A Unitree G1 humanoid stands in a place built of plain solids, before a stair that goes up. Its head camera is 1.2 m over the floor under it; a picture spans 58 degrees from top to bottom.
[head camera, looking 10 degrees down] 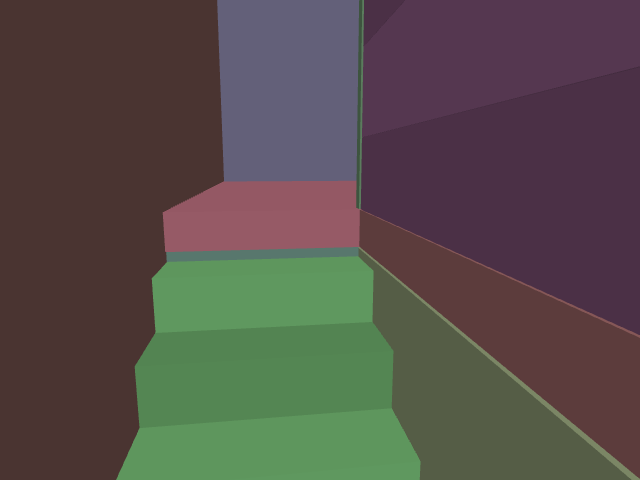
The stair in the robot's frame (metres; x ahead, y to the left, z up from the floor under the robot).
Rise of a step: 0.17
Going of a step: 0.22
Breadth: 0.68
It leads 8 degrees to the left of straight ahead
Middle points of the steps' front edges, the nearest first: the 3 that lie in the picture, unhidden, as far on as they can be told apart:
1.08 0.13 0.69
1.30 0.17 0.86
1.52 0.20 1.04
